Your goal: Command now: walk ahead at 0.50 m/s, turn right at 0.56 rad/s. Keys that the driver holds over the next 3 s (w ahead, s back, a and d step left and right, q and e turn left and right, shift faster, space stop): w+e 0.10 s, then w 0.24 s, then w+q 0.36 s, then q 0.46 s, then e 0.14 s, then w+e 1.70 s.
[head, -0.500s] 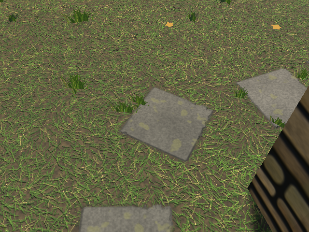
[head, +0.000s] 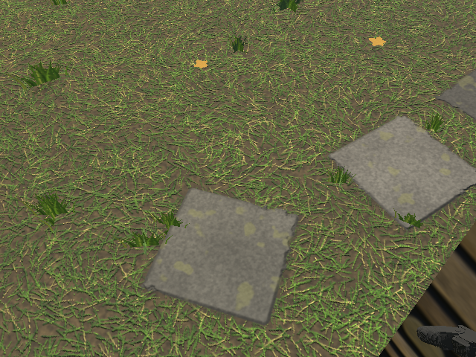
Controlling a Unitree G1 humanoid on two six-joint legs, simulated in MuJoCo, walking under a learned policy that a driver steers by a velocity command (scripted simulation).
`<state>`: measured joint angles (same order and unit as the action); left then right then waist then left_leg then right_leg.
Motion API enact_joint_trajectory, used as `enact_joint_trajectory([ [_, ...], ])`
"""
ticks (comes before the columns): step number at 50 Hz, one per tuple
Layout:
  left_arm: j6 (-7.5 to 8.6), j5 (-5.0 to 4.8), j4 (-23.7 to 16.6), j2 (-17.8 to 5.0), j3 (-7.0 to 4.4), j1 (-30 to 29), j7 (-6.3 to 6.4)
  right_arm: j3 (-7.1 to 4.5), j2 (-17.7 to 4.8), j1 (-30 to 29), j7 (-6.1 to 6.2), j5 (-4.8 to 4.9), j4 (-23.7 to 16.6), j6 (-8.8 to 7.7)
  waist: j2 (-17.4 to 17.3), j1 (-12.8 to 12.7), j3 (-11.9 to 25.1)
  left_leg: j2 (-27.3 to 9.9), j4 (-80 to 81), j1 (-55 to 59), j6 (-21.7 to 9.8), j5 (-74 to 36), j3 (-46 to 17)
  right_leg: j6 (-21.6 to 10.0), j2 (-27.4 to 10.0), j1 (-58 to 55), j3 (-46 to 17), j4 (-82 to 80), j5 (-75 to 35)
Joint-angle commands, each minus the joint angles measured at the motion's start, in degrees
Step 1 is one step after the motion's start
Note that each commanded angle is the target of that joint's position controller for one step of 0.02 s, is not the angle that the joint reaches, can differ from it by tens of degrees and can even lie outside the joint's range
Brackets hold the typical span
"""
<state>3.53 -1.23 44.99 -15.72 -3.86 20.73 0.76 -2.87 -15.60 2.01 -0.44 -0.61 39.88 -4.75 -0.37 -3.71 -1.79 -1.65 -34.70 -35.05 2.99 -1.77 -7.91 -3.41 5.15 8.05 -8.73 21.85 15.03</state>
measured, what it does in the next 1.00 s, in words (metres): walks ahead: left foot, then right foot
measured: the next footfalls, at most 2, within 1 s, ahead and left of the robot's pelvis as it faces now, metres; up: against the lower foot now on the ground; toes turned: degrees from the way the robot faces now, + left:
left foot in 0.10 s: +0.23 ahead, +0.15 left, +0.00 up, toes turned -10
right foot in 0.54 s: +0.42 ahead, -0.13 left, +0.00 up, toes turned -7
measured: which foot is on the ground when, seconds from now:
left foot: up 0.00-0.08, down 0.10-0.54, up 0.56-0.98, down 1.00-1.00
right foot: down 0.00-0.10, up 0.12-0.52, down 0.54-1.00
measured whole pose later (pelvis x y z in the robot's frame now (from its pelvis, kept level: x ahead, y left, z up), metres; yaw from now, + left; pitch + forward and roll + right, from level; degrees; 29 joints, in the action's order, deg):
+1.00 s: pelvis +0.49 +0.04 -0.03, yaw +7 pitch +0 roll -2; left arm 3.0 -2.8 47.0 -16.1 -6.8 16.3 2.0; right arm -5.0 -14.2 12.8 -1.4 0.8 38.4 1.6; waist -1.0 0.2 -3.3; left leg -1.4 -33.9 -28.5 -2.5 3.3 1.7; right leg 4.5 -7.2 4.0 12.8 32.9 26.0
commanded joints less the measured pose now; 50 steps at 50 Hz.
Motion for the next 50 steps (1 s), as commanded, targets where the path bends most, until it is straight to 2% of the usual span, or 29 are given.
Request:
enact_joint_trajectory([
  [1, -0.09, -0.22, -3.84, -9.00, -2.51, 0.81, 0.50, -1.77, -5.26, -3.45, -0.51, 0.74, -4.90, -1.35, 7.09, 1.65, 1.45, 3.73, 4.38, 11.61, -0.20, 1.27, 2.26, -7.87, -11.95, 6.62, -12.19, -3.01, -4.26],
  [4, -0.79, 0.57, -6.02, -7.99, -2.34, -2.31, 0.57, -3.87, -7.97, 5.52, -0.23, 1.08, -3.15, -2.24, 7.75, 7.20, 4.88, 3.30, 9.87, 24.56, -3.33, 6.50, 3.32, -4.76, -9.67, 7.19, -13.73, 7.62, -9.84],
  [5, -0.56, 1.06, -7.01, -4.25, -1.11, -2.42, 0.33, -4.93, -11.11, 14.27, 0.14, 0.11, -2.24, -2.46, 2.94, 10.81, 11.91, -5.34, 9.99, 37.20, -7.41, 10.06, -4.33, -2.45, -6.40, 12.06, -9.35, 22.63, -5.64],
  [6, 0.12, 1.23, -7.56, 0.93, 0.37, 6.17, 0.43, -5.62, -15.74, 19.08, 0.33, -0.76, -1.59, -1.74, -13.85, 6.80, 18.38, -18.36, 12.96, 53.77, -15.40, 12.94, -27.36, 1.24, 0.95, 28.35, -1.58, 41.39, 19.80],
  [7, 0.74, -1.69, -5.37, -3.94, -0.31, 11.49, 0.45, -5.89, -14.81, 21.28, -0.01, 0.81, 1.45, -1.36, -21.09, 6.19, 18.09, -22.50, 17.19, 53.61, -19.25, 29.69, -42.18, 2.35, -3.38, 37.95, -0.88, 52.14, 18.12],
  [8, 0.54, -1.66, -4.95, -8.11, -1.28, 5.26, 0.57, -4.56, -9.19, 18.09, 0.11, 1.63, 0.07, -1.31, -11.46, 8.29, 9.74, -18.63, 17.98, 47.12, -16.92, 34.17, -34.48, 2.89, -5.71, 40.00, -1.05, 55.29, 13.13],
  [9, 0.40, -0.24, -6.04, -8.83, -1.59, -0.95, 0.50, -3.85, -7.37, 15.34, 0.19, 1.27, -0.01, -0.90, -6.09, 8.63, 5.07, -15.63, 18.15, 39.93, -14.54, 28.88, -25.28, 2.92, -6.99, 38.89, 0.72, 54.63, 8.99],
  [10, 0.32, 0.78, -6.92, -8.06, -1.64, -4.05, 0.51, -3.27, -6.42, 13.15, 0.06, 0.27, -0.05, -0.64, -4.19, 7.64, 2.88, -13.05, 19.16, 34.39, -13.81, 22.44, -20.13, 2.82, -8.13, 36.72, 1.17, 52.22, 6.43],
  [13, 0.33, 0.67, -8.42, -4.91, -1.11, -5.85, -0.25, -2.68, -4.55, 12.25, 0.02, 0.12, 1.50, -0.97, -5.85, 5.33, 1.62, -9.56, 21.93, 28.76, -15.08, 10.81, -11.88, 2.55, -10.64, 32.56, 2.71, 43.69, 4.06],
  [17, 0.66, 1.19, -10.75, -2.38, 0.53, -11.78, -0.78, -3.71, -8.48, 13.96, 0.21, 1.13, 3.48, -1.04, -3.41, 6.22, 1.55, -10.03, 24.16, 27.41, -16.89, 2.47, -6.21, 3.72, -11.85, 30.77, 5.92, 28.99, -1.61],
  [19, 1.06, 1.07, -11.76, -2.11, 1.08, -15.51, -1.03, -3.91, -9.80, 15.01, 0.00, 1.84, 4.17, -0.67, -2.93, 7.33, 1.15, -8.30, 24.14, 25.41, -16.21, 2.52, -4.14, 4.04, -10.60, 26.56, 7.43, 21.21, -6.61],
  [22, 1.55, -0.44, -12.06, -3.88, 0.82, -18.39, -1.37, -3.79, -9.83, 20.01, -0.12, 2.84, 6.87, 0.04, -3.35, 9.01, 0.28, -7.73, 23.06, 25.07, -14.85, 1.08, -3.62, 4.45, -7.88, 19.70, 8.70, 12.92, -12.30],
  [23, 1.58, 0.40, -12.31, -3.46, 1.20, -18.28, -1.56, -3.36, -8.93, 20.18, 0.42, 2.25, 7.84, 1.15, -3.01, 8.23, -0.64, -8.73, 20.68, 26.79, -14.89, -3.65, -4.75, 4.44, -7.87, 19.73, 8.49, 10.75, -10.23],
  [24, 1.90, -0.02, -12.09, -5.15, 0.31, -17.80, -1.69, -3.70, -10.11, 21.77, 0.31, 2.75, 8.03, 1.07, -3.62, 7.75, 0.89, -9.12, 20.33, 27.95, -13.71, -0.80, -5.68, 3.66, -6.65, 16.45, 8.90, 9.04, -10.52],
  [26, 2.08, 0.54, -9.95, -8.54, -1.47, -10.96, -1.20, -3.31, -9.53, 20.75, 0.29, 2.49, 8.20, 0.95, -3.21, 3.01, 4.45, -6.61, 12.71, 26.14, -10.74, -4.52, -4.22, 1.31, -6.14, 3.47, 8.95, 4.65, -11.62],
  [27, 2.12, 1.65, -8.80, -12.04, -2.69, -2.40, -0.48, -2.27, -6.95, 19.59, 0.24, 1.17, 6.79, 0.48, -0.09, -0.97, 10.49, -3.08, 0.46, 20.01, -7.84, 0.45, -1.27, -1.37, -13.33, -9.56, 2.60, 5.55, -14.36],
  [28, 0.99, 2.58, -7.77, -16.87, -4.33, 5.45, -0.45, -0.88, -2.44, 23.85, 0.55, 0.88, 5.81, -0.34, 10.27, -2.39, 19.74, 3.31, -20.19, 4.43, -4.05, 18.69, 4.38, -9.28, -27.43, -28.31, -16.14, 3.68, -11.93],
  [29, -0.03, 2.31, -4.97, -14.30, -4.30, 7.04, -0.54, -1.27, -4.46, 28.72, 0.93, 1.79, 8.20, 0.20, 10.20, -1.72, 20.63, 3.88, -33.37, -3.04, -2.01, 35.15, -0.35, -13.09, -32.17, -26.59, -30.82, -1.59, -3.00],
  [30, -0.11, 1.23, -5.21, -10.74, -2.94, 2.40, -0.75, -2.50, -8.06, 27.81, 0.87, 1.79, 7.64, 0.85, 6.78, 0.24, 12.78, 1.15, -37.70, -6.73, -1.68, 32.60, -1.30, -11.15, -30.48, -19.74, -25.29, -2.71, 1.82],
  [31, -0.32, 1.27, -5.19, -7.82, -2.08, -2.33, -0.68, -3.17, -9.03, 23.97, 1.09, 1.75, 6.57, 1.50, 6.49, 1.44, 8.47, -1.03, -37.26, -5.68, -1.66, 28.74, -0.27, -8.69, -27.56, -13.04, -17.98, -4.74, 4.45],
  [33, 0.94, 1.96, -4.94, -4.90, -1.23, -9.40, -0.97, -3.90, -8.06, 18.96, 0.75, 1.79, 4.46, 1.96, 9.92, 3.75, 1.75, -3.98, -32.62, -3.65, -2.59, 21.17, -0.31, -7.16, -23.82, -3.26, -8.35, -10.81, 2.56],
  [37, 1.89, 1.56, -1.55, -7.50, -3.77, -9.03, 0.20, -2.33, -0.69, 20.26, 0.21, 1.26, 3.48, 3.73, 6.42, 6.45, -1.71, -5.26, -31.32, -4.72, -0.15, 13.91, 0.11, -6.07, -23.37, 0.08, 5.53, -9.54, -23.35],
  [39, 1.61, 1.76, -1.47, -8.91, -4.52, -7.98, 0.80, -1.49, -1.19, 14.64, -0.69, 1.27, 1.41, 3.73, 3.99, 4.98, -0.90, -5.91, -24.63, -5.82, 1.27, 11.20, 2.17, -6.34, -23.52, -0.62, 10.03, -7.87, -34.26],
  [40, 1.64, 1.64, -2.21, -7.43, -3.99, -8.70, 1.26, -1.94, -2.47, 12.57, -0.21, 1.79, 0.58, 3.58, 3.52, 4.25, 0.33, -4.31, -18.26, -2.65, 1.10, 5.72, 4.54, -5.90, -21.67, -0.05, 13.12, -8.40, -33.21],
  [42, 1.01, 1.46, -2.29, -7.46, -3.55, -9.87, 2.29, -1.31, -0.60, 10.55, -0.72, 1.38, -0.44, 3.59, 8.01, 3.43, 1.69, -3.18, -9.99, 3.08, 0.91, -1.53, 8.26, -4.84, -19.70, 1.30, 18.70, -6.59, -34.87],
  [44, 0.29, 1.31, -1.42, -9.75, -4.25, -7.82, 2.48, -2.14, -1.65, 9.90, -0.84, 2.09, -2.18, 3.82, 9.63, 3.65, 2.43, -1.45, -6.75, 5.99, -0.11, 1.02, 10.41, -3.38, -19.77, 0.33, 19.56, -4.67, -31.77],
  [47, 0.26, -2.00, -2.65, -10.62, -5.13, -10.30, 2.03, -3.53, -3.35, 13.57, -1.21, 1.87, -3.73, 5.62, 10.60, 6.09, 2.19, -0.85, -2.91, 10.51, -3.99, 4.10, 10.53, -1.59, -22.52, -0.88, 19.02, 0.07, -29.22],
  [49, 0.78, -3.10, -3.29, -9.32, -5.10, -11.49, 0.98, -5.92, -6.94, 22.49, -0.63, 1.10, -2.28, 6.91, 5.79, 11.23, 5.90, 3.20, 1.71, 23.44, -8.10, 3.51, 11.71, 1.20, -19.10, 1.61, 20.45, 14.82, -30.57],
  [50, 0.86, -1.46, -3.52, -7.57, -4.53, -8.49, 0.43, -7.46, -11.66, 25.39, 0.19, 0.86, -2.68, 7.40, -4.24, 12.29, 7.54, 0.11, 4.91, 31.80, -10.35, -16.61, 4.44, 5.03, -14.43, 8.37, 21.38, 29.97, -15.93],
])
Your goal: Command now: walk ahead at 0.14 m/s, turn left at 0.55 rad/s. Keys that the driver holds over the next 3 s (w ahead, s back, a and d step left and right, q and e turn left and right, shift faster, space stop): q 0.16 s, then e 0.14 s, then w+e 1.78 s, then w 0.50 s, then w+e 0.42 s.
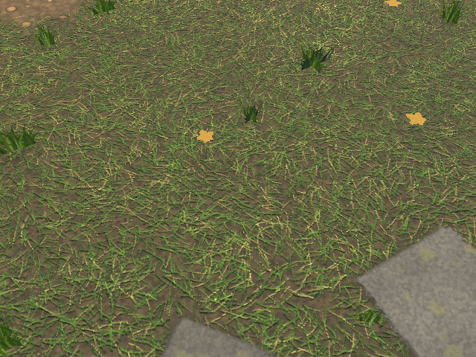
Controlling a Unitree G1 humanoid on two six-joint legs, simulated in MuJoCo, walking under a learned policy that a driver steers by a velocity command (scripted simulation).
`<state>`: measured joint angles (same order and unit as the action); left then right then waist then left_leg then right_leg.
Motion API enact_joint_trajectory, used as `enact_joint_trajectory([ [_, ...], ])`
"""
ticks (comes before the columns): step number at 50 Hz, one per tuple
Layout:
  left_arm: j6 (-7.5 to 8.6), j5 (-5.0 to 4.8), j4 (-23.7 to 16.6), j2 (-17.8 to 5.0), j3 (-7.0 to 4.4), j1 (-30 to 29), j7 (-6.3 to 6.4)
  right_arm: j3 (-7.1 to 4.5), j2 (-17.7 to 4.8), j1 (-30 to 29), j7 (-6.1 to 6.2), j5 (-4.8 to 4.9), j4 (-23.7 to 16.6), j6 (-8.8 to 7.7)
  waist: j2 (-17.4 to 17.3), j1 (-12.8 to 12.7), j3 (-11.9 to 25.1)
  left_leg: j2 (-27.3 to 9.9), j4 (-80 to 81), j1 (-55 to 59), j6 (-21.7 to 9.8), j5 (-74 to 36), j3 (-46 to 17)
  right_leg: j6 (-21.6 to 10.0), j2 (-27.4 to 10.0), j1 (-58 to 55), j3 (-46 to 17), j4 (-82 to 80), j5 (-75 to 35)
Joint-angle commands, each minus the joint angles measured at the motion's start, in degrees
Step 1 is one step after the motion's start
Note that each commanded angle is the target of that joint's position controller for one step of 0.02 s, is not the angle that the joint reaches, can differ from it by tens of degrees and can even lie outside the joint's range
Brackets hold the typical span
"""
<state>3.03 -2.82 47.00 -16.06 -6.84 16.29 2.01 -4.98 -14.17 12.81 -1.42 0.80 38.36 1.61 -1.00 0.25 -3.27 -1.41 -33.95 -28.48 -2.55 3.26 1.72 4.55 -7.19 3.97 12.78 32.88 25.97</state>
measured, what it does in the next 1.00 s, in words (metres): walks ahead: right foot, then left foot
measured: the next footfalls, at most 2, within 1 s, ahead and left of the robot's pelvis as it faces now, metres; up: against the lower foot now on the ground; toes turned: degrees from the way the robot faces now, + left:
right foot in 0.52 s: +0.11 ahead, -0.11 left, +0.00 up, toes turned +3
left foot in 0.86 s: +0.34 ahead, +0.13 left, +0.00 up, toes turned -9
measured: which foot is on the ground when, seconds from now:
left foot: down 0.00-0.52, up 0.54-0.84, down 0.86-1.00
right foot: down 0.00-0.00, up 0.02-0.50, down 0.52-0.86, up 0.88-1.00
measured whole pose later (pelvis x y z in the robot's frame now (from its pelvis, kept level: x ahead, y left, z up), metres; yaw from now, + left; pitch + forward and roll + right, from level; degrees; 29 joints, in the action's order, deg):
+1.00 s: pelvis +0.27 +0.03 +0.02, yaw -12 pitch +2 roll +1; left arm 1.0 -2.1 40.6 -18.3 -5.3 18.5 0.6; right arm -4.0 -14.2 11.0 -1.5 -0.1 38.4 -5.7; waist 2.7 -0.6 0.4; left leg 0.4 -26.4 -14.8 -0.9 13.0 3.8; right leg -1.0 -2.1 26.9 -3.9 67.7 21.3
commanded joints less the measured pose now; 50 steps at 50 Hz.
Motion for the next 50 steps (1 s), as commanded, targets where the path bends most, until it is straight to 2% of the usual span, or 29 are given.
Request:
enact_joint_trajectory([
  [1, 0.62, 4.84, -7.65, -0.70, 0.59, 2.22, -1.28, -5.84, -18.98, 9.15, 1.81, -0.29, -4.29, 0.59, -21.68, -0.29, 12.20, -11.75, 2.56, 34.54, -13.16, -38.78, -24.56, 0.16, 7.03, 27.73, -4.34, 39.99, 17.78],
  [2, 0.30, 3.71, -7.43, -4.03, 0.51, 5.80, -1.67, -4.62, -15.92, 7.66, 0.84, -1.06, -7.33, -1.03, -16.40, 0.64, 23.43, -17.89, 11.23, 34.90, -19.83, -14.86, -40.38, -0.72, 8.17, 30.48, -16.84, 48.93, 18.46],
  [3, -0.19, 1.44, -8.22, -6.95, -0.07, -1.04, -1.41, -3.60, -12.26, 6.94, 0.16, -0.39, -7.37, -2.24, -8.26, 2.75, 18.33, -15.89, 16.00, 30.73, -17.26, -0.32, -37.67, -2.20, 7.26, 34.57, -17.53, 50.73, 12.20],
  [4, -0.39, 1.52, -9.80, -6.01, 0.34, -5.43, -0.69, -3.12, -12.08, 4.83, 0.25, 0.11, -6.53, -2.49, -3.75, 1.55, 12.72, -13.63, 16.41, 26.47, -14.41, 7.95, -33.75, -2.84, 5.48, 37.64, -17.62, 48.05, 5.94],
  [5, -1.00, 2.42, -9.71, -6.02, 0.43, -6.43, 0.15, -2.74, -10.85, 1.94, 0.61, 0.18, -7.31, -2.28, -2.53, 0.34, 10.30, -11.95, 17.40, 20.12, -12.54, 10.26, -30.85, -3.13, 3.69, 36.17, -18.54, 44.05, 2.03],
  [8, -1.97, 3.32, -9.33, -6.78, -0.05, -5.27, 0.29, -2.69, -10.70, -3.16, 1.53, -1.69, -9.86, -1.62, -5.35, -2.70, 9.41, -7.98, 18.52, 11.64, -11.26, 7.14, -25.84, -3.60, 4.11, 30.47, -17.88, 39.18, -4.51],
  [10, -2.08, 3.24, -8.00, -6.12, 0.29, -4.18, 0.25, -2.41, -10.47, -3.30, 2.03, -1.51, -10.00, -1.92, -3.53, -2.75, 11.34, -8.14, 17.20, 13.22, -11.36, 0.67, -22.22, -2.75, 3.93, 30.06, -17.31, 35.66, -6.38],
  [12, -2.34, 4.30, -7.33, -5.06, 0.90, -4.10, 1.06, -1.49, -8.72, -2.88, 1.93, -1.60, -8.44, -2.68, -3.01, -1.86, 12.71, -7.82, 16.20, 13.68, -11.73, -3.05, -19.10, -1.48, 3.34, 28.08, -16.72, 30.84, -7.09],
  [16, -2.33, 3.66, -7.14, -2.88, 2.20, -5.04, -0.04, -0.62, -6.96, -4.53, 1.35, -2.69, -6.79, -2.99, -6.36, -1.06, 11.59, -6.37, 18.69, 9.36, -9.62, 12.91, -14.82, -1.71, 2.79, 19.76, -14.76, 17.53, -9.15],
  [19, -1.95, 2.63, -7.67, -5.63, 1.63, -5.32, -0.82, -1.73, -10.79, -3.32, 0.80, -2.16, -6.27, -3.05, -7.65, 0.73, 8.70, -9.72, 21.73, 10.46, -9.91, 26.89, -19.53, -3.28, 4.04, 20.30, -12.94, 14.29, -5.28],
  [20, -1.69, 2.26, -7.43, -6.44, 1.41, -4.49, -0.78, -1.47, -10.22, -3.33, 0.87, -2.21, -6.20, -3.27, -6.06, 0.57, 8.68, -11.11, 21.35, 12.83, -9.54, 29.55, -21.72, -4.15, 3.98, 20.56, -12.86, 12.99, -2.37],
  [22, -1.17, 2.32, -6.67, -5.16, 1.77, -3.10, -0.77, -1.25, -9.72, -3.87, 1.23, -1.29, -5.74, -3.58, -4.81, -0.04, 6.99, -11.88, 20.97, 14.47, -8.57, 31.87, -21.91, -6.09, 3.84, 19.66, -12.52, 8.08, -1.63],
  [25, -0.70, 2.98, -2.34, -3.14, 2.21, 5.23, -0.90, -0.75, -7.41, -8.98, 1.39, -0.45, -6.27, -3.75, -2.13, -3.82, 5.05, -6.54, 14.99, 8.02, -4.35, 28.44, -13.45, -10.02, 4.74, 7.20, -11.67, -4.94, -6.90],
  [26, -0.39, 3.81, -1.76, -4.07, 2.11, 8.21, -0.96, -0.35, -4.82, -10.52, 1.23, -0.09, -7.04, -4.16, 2.41, -3.96, 4.27, -2.24, 4.66, 2.99, -1.50, 23.84, -7.55, -12.59, 0.09, 3.89, -20.54, -8.73, -4.98],
  [27, -0.37, 2.26, -1.88, -11.05, 0.04, 9.66, -0.93, -0.05, -3.20, -9.89, 1.08, -0.31, -8.46, -5.59, 15.85, -2.29, 2.82, 6.06, -8.77, -5.95, 2.52, 23.23, 2.89, -17.73, -7.42, 0.13, -36.54, -15.64, -0.03],
  [28, 0.00, 2.78, -3.56, -13.01, -0.76, 8.78, -1.18, -0.49, -6.19, -12.56, 1.06, 0.64, -8.96, -6.64, 18.04, -4.98, -1.42, 5.08, -15.39, -13.72, 2.38, 26.52, -0.78, -21.54, -12.75, 0.87, -48.43, -22.02, 5.44],
  [29, 0.62, 3.45, -4.07, -11.20, -0.34, 8.15, -1.06, -1.24, -8.23, -13.74, 0.92, 1.62, -9.01, -7.25, 15.07, -4.72, -2.79, 2.35, -20.47, -17.89, 1.94, 24.98, -4.01, -21.50, -13.18, -0.36, -48.56, -22.18, 6.02],
  [30, 0.87, 3.31, -4.12, -9.82, 0.07, 7.96, -1.04, -1.24, -7.92, -14.05, 0.75, 1.51, -8.44, -7.56, 12.36, -4.37, -2.77, 1.23, -21.76, -19.78, 1.49, 22.56, -4.59, -20.23, -11.66, -1.99, -45.73, -21.36, 3.24],
  [33, -0.01, 1.82, -4.55, -8.07, 0.66, 8.53, -0.52, -0.61, -5.59, -17.17, -0.31, -0.02, -8.67, -8.47, 7.88, -5.20, -1.05, 0.74, -12.93, -16.31, 1.94, 12.86, -3.56, -16.94, -6.49, -4.08, -36.42, -20.48, -8.22],
  [36, -0.93, 1.82, -5.59, -9.27, 0.37, 7.26, 0.16, 0.45, -2.34, -18.52, -1.44, 0.33, -8.46, -8.50, 8.64, -4.80, 0.21, 3.97, -2.74, -3.08, 3.52, 7.42, -0.09, -15.00, -2.31, 3.69, -29.74, -19.28, -14.00],
  [39, -1.17, 0.82, -5.97, -10.22, -0.09, 8.44, -0.23, -0.24, -4.61, -17.04, -1.28, 0.56, -7.98, -8.22, 10.25, -4.44, 1.09, 4.70, 3.05, 5.91, 4.35, 4.42, -0.22, -14.94, -2.42, 7.23, -31.02, -18.15, -11.60],
  [42, -0.82, 0.80, -7.06, -8.43, 0.37, 6.38, -0.47, -1.77, -7.82, -8.80, -0.20, 0.64, -6.17, -8.15, 10.30, 0.86, 3.51, 3.23, 7.44, 19.12, 2.27, 3.90, -1.26, -12.29, -0.52, 10.73, -31.79, -11.36, -16.51],
  [43, -0.67, 1.56, -8.36, -5.75, 1.03, 4.91, -0.50, -2.82, -10.74, -0.49, 0.25, -0.19, -5.08, -8.16, 6.80, 4.96, 9.50, -2.97, 7.58, 31.58, -0.48, 5.94, -7.22, -10.09, 2.65, 16.33, -28.74, 0.62, -16.31],
  [44, -0.17, 1.45, -11.37, -1.55, 2.32, 6.07, -0.49, -4.20, -16.72, 8.03, 0.54, -1.17, -3.98, -8.09, -9.65, 6.62, 16.85, -17.69, 11.94, 47.32, -7.10, 15.26, -28.70, -6.35, 9.19, 32.36, -20.70, 23.13, -4.96],
  [45, 0.35, 0.10, -12.07, -4.28, 1.75, 8.50, -0.39, -3.63, -15.37, 8.74, -0.13, -1.43, -3.22, -8.17, -19.06, 4.77, 17.63, -23.55, 19.19, 45.97, -11.65, 27.03, -46.49, -5.50, 8.63, 41.05, -21.62, 35.99, 7.13],
  [46, 0.03, -0.32, -11.39, -8.03, 0.49, 5.88, -0.73, -2.21, -11.01, 5.31, -0.03, -0.59, -3.39, -8.17, -12.78, 3.98, 10.43, -22.48, 20.06, 40.01, -10.76, 30.45, -40.15, -5.70, 5.00, 44.21, -22.36, 41.55, 3.15],
  [48, -0.86, 0.69, -11.41, -7.83, 0.28, 1.05, -1.33, -0.88, -6.89, 0.30, 0.13, -0.68, -2.97, -7.75, -5.07, 1.99, 3.62, -16.59, 21.10, 28.59, -7.94, 19.37, -23.74, -5.87, 1.79, 41.22, -19.91, 39.66, -4.97],
  [49, -1.37, 1.05, -11.22, -7.07, 0.12, 0.09, -1.54, -0.53, -5.59, -1.34, 0.11, -1.02, -2.55, -7.80, -4.81, 1.00, 1.81, -13.96, 22.32, 24.60, -6.62, 13.45, -17.87, -6.03, 0.48, 39.08, -19.90, 37.61, -7.34],
  [50, -1.86, 0.84, -11.43, -6.05, 0.29, 0.41, -1.91, -0.66, -6.30, -2.19, 0.15, -1.15, -2.10, -8.02, -6.88, -0.15, 1.38, -13.67, 23.43, 21.82, -6.63, 9.99, -14.40, -5.59, -0.27, 37.04, -19.45, 36.13, -9.02],
])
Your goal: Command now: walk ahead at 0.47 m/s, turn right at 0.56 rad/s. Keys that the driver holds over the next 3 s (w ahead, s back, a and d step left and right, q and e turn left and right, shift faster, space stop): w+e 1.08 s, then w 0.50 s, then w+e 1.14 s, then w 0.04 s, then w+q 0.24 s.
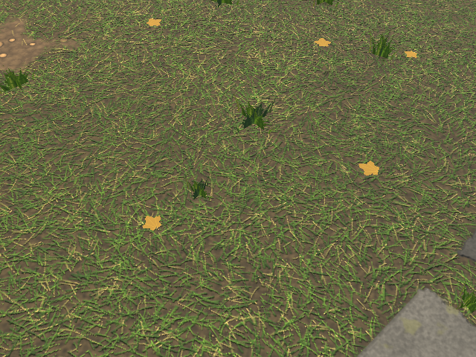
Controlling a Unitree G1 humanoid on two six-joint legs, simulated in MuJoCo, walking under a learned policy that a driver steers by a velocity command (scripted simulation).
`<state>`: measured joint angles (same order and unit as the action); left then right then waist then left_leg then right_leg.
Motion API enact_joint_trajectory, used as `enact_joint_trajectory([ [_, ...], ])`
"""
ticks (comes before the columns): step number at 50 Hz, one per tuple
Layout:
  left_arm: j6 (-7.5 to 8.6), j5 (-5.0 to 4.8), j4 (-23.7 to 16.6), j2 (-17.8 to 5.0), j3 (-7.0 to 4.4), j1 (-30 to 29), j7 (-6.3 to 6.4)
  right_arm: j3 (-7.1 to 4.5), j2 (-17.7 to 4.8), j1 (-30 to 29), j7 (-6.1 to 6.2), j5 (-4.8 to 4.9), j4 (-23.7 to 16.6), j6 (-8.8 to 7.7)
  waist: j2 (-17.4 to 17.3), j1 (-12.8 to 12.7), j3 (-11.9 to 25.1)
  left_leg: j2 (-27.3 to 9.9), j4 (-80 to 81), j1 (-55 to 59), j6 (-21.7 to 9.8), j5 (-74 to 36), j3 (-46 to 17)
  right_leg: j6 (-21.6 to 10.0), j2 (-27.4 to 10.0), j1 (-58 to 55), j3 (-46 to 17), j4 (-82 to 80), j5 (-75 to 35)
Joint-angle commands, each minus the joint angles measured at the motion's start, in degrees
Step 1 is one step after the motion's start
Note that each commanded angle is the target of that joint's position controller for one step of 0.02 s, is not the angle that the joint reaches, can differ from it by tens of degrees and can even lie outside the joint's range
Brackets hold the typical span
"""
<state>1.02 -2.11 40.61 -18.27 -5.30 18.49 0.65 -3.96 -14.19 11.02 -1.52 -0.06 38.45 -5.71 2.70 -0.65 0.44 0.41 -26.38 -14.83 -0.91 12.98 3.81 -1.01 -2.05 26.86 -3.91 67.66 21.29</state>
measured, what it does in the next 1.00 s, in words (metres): walks ahead, turning right: right foot, then left foot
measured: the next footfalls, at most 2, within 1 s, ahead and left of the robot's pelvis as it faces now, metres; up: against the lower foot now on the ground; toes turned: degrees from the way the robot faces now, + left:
right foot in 0.34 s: +0.33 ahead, -0.17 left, +0.00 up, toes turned -15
left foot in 0.82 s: +0.66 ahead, -0.08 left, +0.00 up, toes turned -32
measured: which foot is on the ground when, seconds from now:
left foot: down 0.00-0.32, up 0.34-0.80, down 0.82-1.00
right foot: up 0.00-0.32, down 0.34-0.82, up 0.84-1.00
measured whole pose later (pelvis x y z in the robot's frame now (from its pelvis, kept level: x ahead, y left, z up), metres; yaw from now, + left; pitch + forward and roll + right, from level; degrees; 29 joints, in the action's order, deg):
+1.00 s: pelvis +0.55 -0.14 +0.00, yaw -36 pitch +1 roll +2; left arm 0.8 -1.7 38.2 -18.5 -3.8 16.5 0.2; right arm -3.1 -15.4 13.0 -0.5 -0.5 42.3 -5.2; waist 2.8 0.8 -1.7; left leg 1.5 -24.1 -13.8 -1.4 11.4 4.1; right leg 0.0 -1.9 30.2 -3.7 67.6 19.7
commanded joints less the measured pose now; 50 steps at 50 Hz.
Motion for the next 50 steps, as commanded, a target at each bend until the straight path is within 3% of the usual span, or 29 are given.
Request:
enact_joint_trajectory([
  [1, -0.18, 0.19, -5.12, -2.94, -0.92, -2.52, -0.79, -1.85, -6.42, -0.48, 0.26, -0.16, -1.58, -1.04, -9.98, 0.73, -2.69, -15.19, 16.75, 7.18, -8.70, -3.39, -13.84, 0.53, -5.67, 13.84, -2.16, 0.12, -5.52],
  [4, -0.17, 0.73, -6.49, -1.89, -0.16, -6.62, -1.24, -2.55, -8.41, 0.04, 0.47, -0.11, 0.35, -1.41, -6.62, 1.00, -3.16, -15.35, 17.46, 8.35, -9.57, -11.42, -7.50, 1.77, -5.99, 15.48, -1.50, -8.29, -10.44],
  [7, 0.44, 0.95, -7.48, -0.57, 1.07, -11.69, -2.66, -3.02, -10.17, 1.56, 1.18, -0.06, 2.05, -0.65, -5.69, 3.11, -3.44, -15.07, 17.05, 10.08, -9.20, -14.71, -1.89, 1.80, -5.34, 14.00, 0.86, -18.48, -18.38],
  [12, 0.59, 0.64, -10.15, -1.92, 1.32, -18.61, -4.18, -3.84, -13.24, 4.32, 1.39, 1.63, 4.05, 0.63, -5.51, 4.68, -4.85, -16.49, 14.70, 15.45, -6.96, -20.15, 3.48, -1.12, -2.91, 11.02, 5.53, -28.46, -17.36],
  [14, 0.16, 0.98, -10.50, -4.03, 0.31, -16.54, -4.19, -4.29, -15.09, 4.28, 1.47, 2.44, 4.21, 1.20, -7.21, 2.30, -2.06, -16.37, 7.73, 17.66, -5.63, -38.78, 6.05, -3.62, 0.99, 4.12, 8.84, -30.12, -11.81],
  [15, -0.23, 1.00, -9.61, -5.96, -0.82, -11.48, -3.94, -4.39, -15.78, 4.34, 1.45, 3.03, 4.28, 1.63, -7.80, -0.97, 1.25, -15.77, -0.34, 17.52, -4.86, -48.07, 7.50, -5.37, 3.78, -3.33, 10.55, -31.26, -10.01],
  [16, -0.70, 0.78, -7.18, -8.89, -2.62, -1.74, -3.36, -3.86, -14.87, 4.09, 1.61, 3.32, 4.09, 1.84, -7.32, -6.36, 6.03, -14.14, -12.40, 12.47, -3.13, -49.33, 9.38, -7.74, 6.40, -17.53, 10.92, -34.54, -13.18],
  [17, -1.57, 0.37, -5.12, -13.26, -4.41, 7.63, -2.25, -2.51, -11.64, 5.75, 1.83, 1.57, 3.22, 1.51, -1.72, -9.71, 11.23, -12.00, -30.51, -2.10, -0.45, -29.06, 9.58, -11.00, 0.76, -35.57, 0.38, -34.71, -13.26],
  [18, -0.67, 0.13, -6.28, -19.93, -4.66, 3.77, -2.04, 0.29, -3.67, 10.55, 1.19, -0.70, -0.70, 0.14, 14.02, -1.14, 16.82, -0.19, -50.82, -25.96, 2.77, 21.77, 2.53, -22.50, -14.63, -49.94, -35.65, -42.15, -1.21],
  [19, 0.28, 0.73, -8.13, -14.33, -3.23, 6.07, -2.46, -0.48, -10.00, 3.92, 0.50, 1.43, -1.28, -1.71, 6.62, -7.00, 22.67, -0.43, -55.66, -31.20, 1.94, 20.68, -9.13, -23.21, -16.89, -51.58, -44.84, -50.18, 6.55],
  [20, 1.10, 1.05, -6.96, -11.36, -2.29, 3.94, -2.63, -0.86, -11.98, -0.54, 0.21, 3.08, -2.52, -2.41, 4.32, -7.07, 13.53, -2.66, -54.01, -35.06, 1.04, 14.95, -8.68, -20.25, -15.31, -45.58, -36.49, -51.42, 3.20],
  [21, 1.50, 0.86, -7.12, -9.74, -1.70, 0.56, -2.56, -0.39, -11.12, -0.92, 0.66, 2.11, -2.41, -2.80, -0.35, -4.30, 8.34, -5.09, -48.74, -32.49, 0.61, 10.26, -8.57, -18.12, -12.71, -36.64, -29.73, -51.17, -2.66],
  [22, 1.56, 1.20, -7.72, -8.04, -1.08, -3.50, -2.38, -0.55, -11.22, -0.84, 1.17, 0.48, -1.87, -2.79, -1.91, -1.74, 5.19, -6.64, -43.68, -28.27, 0.95, 7.69, -8.51, -16.70, -10.66, -28.48, -24.53, -51.32, -9.92],
  [23, 1.63, 2.04, -8.73, -6.68, -0.44, -5.90, -2.15, -0.83, -11.44, 0.18, 1.33, -0.01, -1.41, -2.16, -1.65, 0.33, 3.67, -7.73, -41.60, -24.36, 1.00, 5.72, -8.80, -16.07, -8.94, -23.22, -21.05, -52.79, -15.07],
  [24, 2.27, 2.33, -8.90, -6.70, -0.39, -6.30, -1.94, -0.86, -11.30, 1.11, 1.43, -0.40, -1.19, -1.32, -1.03, 1.34, 3.39, -7.59, -39.89, -22.35, 1.86, 4.61, -9.09, -16.98, -9.20, -20.04, -20.98, -53.63, -18.79],
  [27, 3.00, 1.67, -7.23, -7.56, -0.60, -5.12, -0.99, -0.07, -8.87, -0.76, 1.71, -1.10, -1.55, 0.11, -1.65, 1.59, 1.15, -6.82, -31.26, -21.04, 4.24, 0.01, -7.42, -16.47, -6.65, -13.87, -14.50, -54.71, -25.33],
  [30, 2.73, 1.19, -5.72, -8.59, -0.90, -2.77, -0.20, 0.96, -6.68, -7.90, 1.31, -1.11, -3.09, 0.10, -0.43, -0.95, -0.53, -4.15, -17.00, -18.70, 5.02, -13.17, -6.68, -13.45, -3.13, -11.45, -10.44, -54.04, -23.15],
  [32, 2.40, 0.96, -4.82, -8.93, -1.03, -0.67, 0.03, 1.33, -6.12, -12.09, 0.71, -0.52, -3.86, -0.21, 0.51, -2.80, -0.97, -1.91, -9.69, -14.99, 4.94, -18.61, -6.15, -11.95, -2.38, -10.43, -10.51, -53.51, -18.98],
  [37, 1.58, 0.50, -2.81, -8.22, -1.06, 2.69, 0.27, 0.13, -9.19, -14.66, -0.28, 0.43, -4.86, -1.16, 2.87, -3.05, -1.20, -0.47, -2.19, -12.58, 2.74, -14.12, -8.78, -10.46, -5.47, -17.88, -18.52, -46.98, -14.69],
  [39, 1.07, 0.69, -2.86, -7.74, -1.04, 1.74, 0.32, -0.72, -10.23, -10.07, -0.13, 0.56, -3.80, -1.62, 4.74, -0.31, -0.14, -0.06, -0.17, -6.30, 0.68, -9.75, -7.65, -9.15, -5.15, -18.67, -20.22, -42.84, -17.78],
  [40, 1.07, 0.92, -3.23, -5.92, -0.40, 1.33, 0.19, -1.63, -11.72, -4.51, 0.26, 0.13, -2.63, -1.88, 4.32, 2.54, 3.32, -1.19, 1.01, 2.83, -1.22, -9.88, -7.66, -7.35, -2.37, -17.04, -18.41, -36.67, -21.11],
  [41, 1.23, 1.71, -4.42, -2.53, 0.91, 1.23, 0.01, -2.53, -14.69, 4.43, 0.80, -0.86, -1.92, -2.03, -0.69, 6.37, 11.60, -10.44, -0.66, 17.95, -5.06, -7.32, -16.14, -5.04, 0.95, -10.27, -14.18, -21.16, -14.77],
  [42, 1.68, 0.07, -5.82, 0.69, 2.00, 9.34, -0.02, -3.57, -18.74, 9.67, 0.67, -1.34, 0.13, -1.17, -19.61, 3.27, 19.63, -23.50, 4.37, 36.82, -14.61, 6.37, -42.85, -0.80, 8.75, 10.09, -6.55, -2.05, 11.52],
  [43, 1.72, -0.61, -4.66, -5.26, 1.11, 8.96, 0.24, -2.60, -13.62, 9.08, 0.31, 0.16, -0.34, -0.79, -16.18, 4.44, 16.61, -24.66, 8.10, 35.34, -14.08, 20.03, -49.59, 0.08, 4.19, 17.50, -7.51, 5.97, 11.46],
  [44, 1.40, -0.33, -5.21, -8.66, 0.07, 2.54, 0.23, -1.67, -10.25, 6.57, 0.67, 0.31, -0.86, -0.36, -10.88, 5.94, 8.92, -22.18, 9.16, 28.53, -11.43, 19.13, -40.54, 0.61, 2.22, 19.52, -6.37, 8.01, 6.14],
  [45, 1.15, 0.41, -6.00, -8.49, -0.03, -0.89, 0.36, -1.20, -9.27, 3.79, 0.88, -0.23, -1.08, 0.05, -7.17, 5.16, 4.60, -19.85, 9.82, 21.64, -9.84, 11.51, -33.01, 0.95, 0.33, 18.01, -4.40, 7.21, 2.12],
  [46, 1.21, 1.03, -6.84, -7.68, -0.14, -3.14, 0.18, -0.84, -8.18, 2.24, 1.02, -0.51, -0.55, 0.27, -6.65, 4.25, 1.18, -17.69, 11.03, 16.16, -9.52, 4.77, -27.59, 1.08, -1.18, 17.00, -4.28, 4.67, -0.63],
  [47, 1.04, 0.81, -7.15, -6.45, -0.12, -2.96, -0.20, -0.50, -7.46, 1.61, 1.21, -0.97, -0.24, 0.17, -7.76, 2.89, -0.04, -16.08, 12.60, 12.37, -9.05, 0.97, -23.22, 0.92, -2.65, 14.53, -4.08, 3.11, -2.37],
  [50, 0.17, 0.31, -7.80, -3.06, 0.62, -3.32, -0.68, -0.82, -7.65, 1.51, 1.29, -0.14, 1.50, -0.48, -8.85, 1.82, -1.59, -15.24, 16.05, 8.81, -9.97, -5.76, -15.34, 1.36, -4.25, 13.58, -2.27, -1.80, -3.44],
])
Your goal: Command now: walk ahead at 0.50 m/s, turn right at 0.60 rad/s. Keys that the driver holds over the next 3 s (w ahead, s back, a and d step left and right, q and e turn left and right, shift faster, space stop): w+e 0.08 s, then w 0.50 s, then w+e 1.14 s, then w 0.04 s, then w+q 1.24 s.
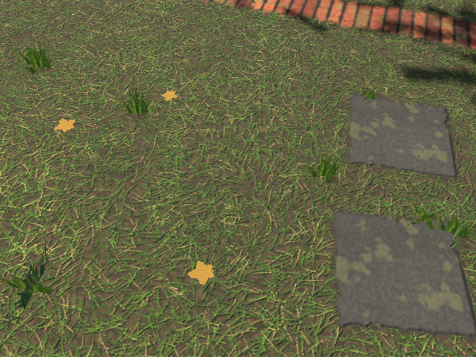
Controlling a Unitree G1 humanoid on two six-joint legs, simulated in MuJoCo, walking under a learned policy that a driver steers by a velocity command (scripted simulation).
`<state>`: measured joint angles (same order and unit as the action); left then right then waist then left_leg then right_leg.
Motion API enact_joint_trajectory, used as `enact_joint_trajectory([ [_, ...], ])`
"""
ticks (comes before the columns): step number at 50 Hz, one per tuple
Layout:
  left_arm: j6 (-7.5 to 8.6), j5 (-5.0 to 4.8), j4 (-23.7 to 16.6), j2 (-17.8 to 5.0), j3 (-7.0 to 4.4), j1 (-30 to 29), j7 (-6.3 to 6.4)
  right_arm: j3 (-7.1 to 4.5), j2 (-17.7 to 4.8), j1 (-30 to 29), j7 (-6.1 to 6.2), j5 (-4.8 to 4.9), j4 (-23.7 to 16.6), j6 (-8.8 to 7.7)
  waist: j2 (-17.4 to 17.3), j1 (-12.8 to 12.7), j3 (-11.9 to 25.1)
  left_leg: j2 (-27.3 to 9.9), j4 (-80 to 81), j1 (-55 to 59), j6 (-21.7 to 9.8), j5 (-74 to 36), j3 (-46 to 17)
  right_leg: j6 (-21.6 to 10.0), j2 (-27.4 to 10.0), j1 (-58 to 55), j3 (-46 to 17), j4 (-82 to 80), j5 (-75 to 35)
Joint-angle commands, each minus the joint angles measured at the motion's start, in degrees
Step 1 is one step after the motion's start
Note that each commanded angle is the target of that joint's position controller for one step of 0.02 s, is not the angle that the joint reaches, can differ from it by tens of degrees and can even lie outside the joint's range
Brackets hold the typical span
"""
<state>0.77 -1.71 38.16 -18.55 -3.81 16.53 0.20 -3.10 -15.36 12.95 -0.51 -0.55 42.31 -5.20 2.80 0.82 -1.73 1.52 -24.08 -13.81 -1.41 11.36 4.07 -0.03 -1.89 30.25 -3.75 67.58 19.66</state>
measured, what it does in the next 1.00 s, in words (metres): walks ahead, turning right: right foot, then left foot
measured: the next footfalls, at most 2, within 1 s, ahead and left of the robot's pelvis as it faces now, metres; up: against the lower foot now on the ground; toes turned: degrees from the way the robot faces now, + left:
right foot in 0.32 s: +0.33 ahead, -0.17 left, +0.00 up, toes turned -9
left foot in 0.82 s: +0.66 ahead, +0.01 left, +0.00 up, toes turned -14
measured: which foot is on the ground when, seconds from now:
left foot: down 0.00-0.34, up 0.36-0.80, down 0.82-1.00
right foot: up 0.00-0.30, down 0.32-0.84, up 0.86-1.00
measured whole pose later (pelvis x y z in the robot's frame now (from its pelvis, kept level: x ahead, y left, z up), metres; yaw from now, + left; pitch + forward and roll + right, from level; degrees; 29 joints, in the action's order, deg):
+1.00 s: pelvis +0.56 -0.07 +0.00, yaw -19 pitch +1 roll +1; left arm 1.5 -1.8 43.5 -17.8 -4.2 17.6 0.6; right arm -2.7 -15.2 11.9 -1.1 -0.7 47.1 -5.3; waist 2.6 0.6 -1.9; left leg 0.1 -24.2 -14.6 -1.6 10.3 5.7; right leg -1.2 -3.2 29.6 -3.2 66.0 19.2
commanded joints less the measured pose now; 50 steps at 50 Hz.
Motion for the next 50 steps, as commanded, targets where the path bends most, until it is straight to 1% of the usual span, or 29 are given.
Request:
enact_joint_trajectory([
  [1, 0.28, 0.15, -5.89, -2.24, -0.67, -2.50, -0.25, -1.96, -7.32, -0.20, 0.30, 0.41, -1.75, -1.13, -8.03, 0.36, 0.17, -16.60, 14.51, 7.77, -9.86, -6.63, -13.66, 0.67, -4.60, 11.09, -2.17, -3.78, -3.02],
  [3, 0.31, 0.49, -6.47, -1.70, -0.35, -4.24, -0.53, -2.46, -8.91, 0.18, 0.35, 0.32, -0.76, -1.10, -7.00, 0.59, 0.18, -17.00, 15.10, 8.98, -10.12, -11.40, -9.74, 1.11, -5.06, 12.19, -1.80, -8.42, -7.85],
  [6, 1.13, 0.52, -6.99, -0.47, 0.33, -8.53, -1.46, -2.42, -9.82, 0.83, 0.32, 0.56, 0.54, -0.70, -6.05, 2.06, -0.62, -14.86, 15.49, 8.80, -8.79, -14.71, -3.31, 0.41, -4.07, 8.82, 0.20, -19.36, -17.04],
  [8, 1.68, 0.53, -7.88, 0.48, 0.87, -12.56, -2.12, -2.40, -10.60, 2.90, 0.22, 1.03, 1.82, -0.34, -5.58, 3.48, -1.72, -14.69, 15.82, 9.31, -8.29, -14.91, -1.01, -0.37, -2.77, 6.17, 2.29, -25.93, -19.82],
  [11, 2.04, 0.32, -9.61, -0.20, 0.84, -16.77, -2.96, -2.78, -12.40, 5.98, 0.00, 2.16, 3.89, 0.50, -5.85, 3.93, -3.46, -17.06, 15.14, 14.15, -7.94, -17.43, -0.63, -2.11, -1.62, 5.53, 3.51, -31.97, -17.30],
  [13, 2.12, 0.78, -10.02, -1.80, 0.16, -16.29, -3.21, -3.04, -13.73, 6.49, 0.15, 2.67, 4.84, 1.25, -7.05, 2.07, -2.33, -18.12, 10.85, 17.73, -7.13, -30.24, 0.32, -4.03, 0.46, 1.99, 5.29, -34.65, -12.23],
  [14, 2.04, 1.14, -9.37, -3.28, -0.63, -13.02, -3.11, -3.15, -14.53, 6.35, 0.34, 2.79, 5.15, 1.61, -8.09, -0.45, 0.41, -17.81, 5.64, 18.44, -6.30, -40.39, 1.55, -5.25, 2.31, -3.91, 6.70, -35.89, -10.76],
  [15, 1.88, 1.23, -7.11, -5.40, -1.98, -5.13, -2.83, -2.86, -14.36, 5.76, 0.61, 2.78, 5.26, 1.99, -7.74, -5.25, 5.08, -16.14, -3.84, 16.05, -4.81, -46.66, 4.01, -6.97, 4.38, -15.70, 8.09, -39.00, -13.71],
  [16, 1.41, 1.13, -4.64, -8.69, -3.57, 3.70, -1.99, -1.95, -12.50, 6.11, 0.96, 1.95, 4.76, 1.80, -6.55, -9.23, 10.35, -13.90, -16.34, 6.30, -2.68, -39.36, 5.28, -8.60, 2.40, -31.57, 4.26, -37.52, -15.95],
  [17, 1.14, 1.61, -3.76, -15.35, -4.73, 8.92, -1.09, 0.44, -5.78, 10.27, 0.44, -0.10, 1.76, 0.89, 7.05, -7.07, 18.83, -6.15, -39.87, -17.80, 1.20, -3.24, 5.51, -16.76, -13.69, -54.39, -22.39, -37.69, -11.45],
  [18, 1.50, 1.16, -4.53, -12.92, -3.78, 9.57, -1.23, 0.62, -6.93, 10.29, -0.04, 0.79, 2.89, -0.53, 7.93, -7.58, 27.74, -1.25, -50.82, -24.45, 1.63, 22.49, -5.88, -21.83, -20.94, -56.58, -41.56, -46.74, -7.60],
  [19, 2.04, 1.35, -3.95, -9.46, -2.53, 6.73, -1.67, -0.89, -11.38, 4.47, -0.49, 3.07, 1.20, -1.10, 4.05, -8.09, 19.18, -4.56, -53.22, -29.80, 1.06, 19.47, -8.38, -18.76, -18.43, -50.60, -32.38, -48.06, -7.64],
  [20, 2.41, 1.16, -3.54, -7.81, -2.02, 3.69, -1.71, -0.54, -10.50, 1.07, -0.47, 3.44, 0.08, -1.45, 3.28, -6.54, 11.68, -6.93, -50.27, -30.45, 0.44, 14.81, -7.14, -16.73, -15.55, -41.84, -23.46, -48.74, -11.65],
  [21, 2.68, 1.19, -3.24, -6.00, -1.46, 0.43, -1.81, -0.53, -9.72, 0.19, -0.10, 2.35, 0.44, -1.42, 0.60, -4.33, 7.50, -8.83, -46.21, -28.53, 0.62, 10.82, -6.69, -15.20, -12.95, -34.10, -17.78, -50.07, -15.90],
  [22, 3.05, 1.61, -3.45, -4.30, -0.92, -1.86, -1.94, -0.79, -9.66, 1.19, 0.00, 1.61, 0.92, -0.86, 1.54, -2.18, 5.57, -10.20, -43.31, -24.79, 0.91, 7.77, -7.12, -14.42, -11.06, -28.28, -14.01, -51.99, -19.71],
  [24, 3.84, 1.83, -3.18, -3.84, -0.91, -3.60, -1.89, -0.47, -7.66, 4.02, -0.18, 1.40, 2.08, 0.42, 2.15, 0.20, 5.23, -10.56, -41.17, -20.34, 2.00, 4.48, -6.96, -15.23, -10.19, -22.71, -11.37, -55.77, -21.58],
  [26, 4.61, 1.69, -1.91, -4.73, -1.16, -3.40, -1.65, -0.23, -6.48, 2.59, 0.01, 0.98, 1.75, 1.29, 1.03, 0.76, 3.17, -10.61, -37.09, -21.37, 3.23, 1.18, -6.73, -15.68, -9.95, -20.12, -8.24, -58.21, -23.37],
  [31, 4.32, 1.30, 1.25, -6.33, -1.54, 0.49, -0.49, 0.68, -4.57, -8.70, -0.48, 0.50, -1.24, 0.56, -0.20, -2.79, -1.02, -8.41, -16.90, -21.64, 3.96, -14.87, -5.86, -13.07, -7.14, -19.62, -2.82, -59.62, -21.19],
  [35, 3.61, 0.38, 3.91, -8.11, -2.17, 4.64, -0.04, 0.74, -5.36, -14.84, -1.60, 1.06, -3.16, -0.36, -0.07, -4.51, -2.37, -5.73, -7.93, -18.96, 3.43, -17.19, -6.52, -12.32, -9.09, -22.71, -5.47, -57.18, -16.98],
  [39, 2.44, 0.49, 5.16, -8.38, -2.57, 4.74, 0.53, -0.40, -8.29, -11.28, -1.98, 0.97, -2.57, -1.19, 2.16, -1.32, -0.41, -4.20, -3.87, -12.09, 0.90, -9.66, -6.56, -9.96, -10.94, -27.31, -9.40, -49.98, -21.20],
  [40, 2.15, 0.75, 5.17, -7.56, -2.23, 4.49, 0.56, -1.34, -9.78, -5.89, -1.67, 0.87, -1.05, -1.36, 1.84, 1.56, 2.73, -3.01, -2.34, -4.03, -0.42, -8.29, -5.02, -8.59, -8.43, -26.43, -8.17, -43.76, -26.88],
  [41, 2.07, 1.44, 4.60, -4.96, -1.19, 4.80, 0.53, -2.46, -12.57, 2.45, -1.15, 0.31, 0.47, -1.50, 0.00, 5.25, 10.07, -7.29, -4.85, 10.09, -2.92, -9.31, -8.01, -6.64, -4.84, -20.87, -5.87, -31.31, -24.05],
  [42, 2.73, 1.41, 3.24, 0.36, 0.35, 11.13, 0.44, -3.83, -17.77, 9.12, -0.66, -0.58, 1.16, -1.09, -11.98, 4.57, 20.05, -21.31, -4.74, 32.72, -10.12, -2.49, -27.57, -2.24, 3.06, -1.31, -0.67, -9.72, -6.28],
  [43, 3.41, 0.17, 3.07, -0.17, 0.51, 12.30, 0.46, -3.37, -15.45, 11.32, -1.00, 0.06, 1.99, -0.54, -21.36, 4.89, 24.11, -25.93, 5.24, 36.52, -13.53, 11.29, -46.34, -1.11, 5.36, 9.06, -3.84, 2.04, 14.59],
  [44, 3.39, -1.15, 2.86, -6.06, -1.14, 7.72, 0.48, -2.15, -11.06, 8.11, -0.85, 0.63, 1.60, -0.39, -14.29, 5.45, 15.46, -24.28, 7.57, 29.98, -10.89, 19.10, -40.70, -1.39, 1.89, 13.79, -5.83, 6.93, 11.19],
  [45, 3.10, -1.03, 1.67, -6.92, -1.43, 3.30, 0.62, -1.56, -9.04, 4.31, -0.60, 0.60, 1.09, -0.21, -10.84, 4.60, 9.47, -22.74, 8.34, 22.48, -8.99, 16.19, -32.79, -1.64, -0.71, 14.32, -3.57, 6.66, 6.57],
  [46, 2.75, -0.33, 1.26, -6.23, -1.47, 1.37, 0.67, -1.03, -7.26, 0.92, -0.57, 0.25, 1.15, -0.20, -8.75, 3.00, 5.15, -20.47, 10.03, 15.02, -8.51, 10.26, -26.57, -1.56, -2.61, 12.44, -2.91, 4.08, 2.70],
  [47, 2.18, 0.00, 1.37, -5.22, -1.72, 1.64, 0.64, -0.71, -5.85, -1.19, -0.44, -0.21, 1.28, -0.49, -10.17, 1.19, 3.26, -18.69, 11.58, 10.06, -7.98, 5.65, -21.64, -1.56, -4.42, 9.55, -3.37, 1.36, -0.11],
  [50, 0.39, -0.06, 1.30, -1.97, -1.39, 2.34, 0.49, -1.20, -6.27, -3.14, -0.21, -0.19, 2.19, -1.38, -9.54, -0.74, 1.02, -17.44, 15.46, 4.45, -8.60, -3.25, -12.31, -0.82, -5.76, 6.44, -2.33, -1.60, -3.88],
])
